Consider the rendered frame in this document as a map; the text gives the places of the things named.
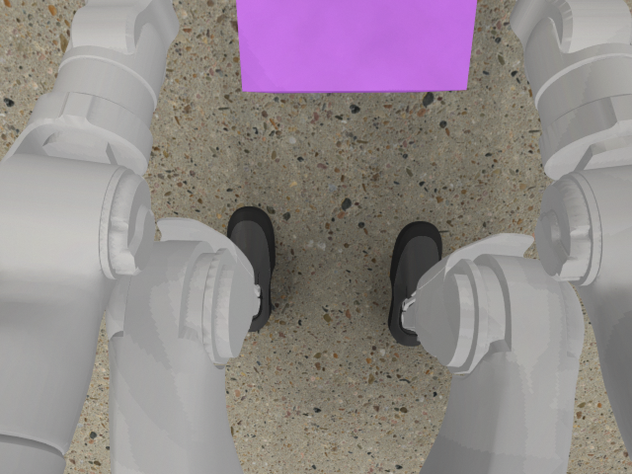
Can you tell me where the carton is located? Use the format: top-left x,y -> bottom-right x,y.
236,0 -> 477,93

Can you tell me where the robot right upper arm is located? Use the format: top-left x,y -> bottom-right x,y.
534,165 -> 632,461

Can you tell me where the robot left thigh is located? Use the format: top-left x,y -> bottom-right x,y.
108,240 -> 248,474

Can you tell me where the robot right forearm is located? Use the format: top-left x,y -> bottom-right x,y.
510,0 -> 632,181

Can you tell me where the robot right foot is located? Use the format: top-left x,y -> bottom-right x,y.
388,221 -> 442,347

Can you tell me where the robot left upper arm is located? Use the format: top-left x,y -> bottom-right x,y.
0,153 -> 156,474

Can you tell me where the robot left forearm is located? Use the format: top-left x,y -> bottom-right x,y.
0,0 -> 180,176

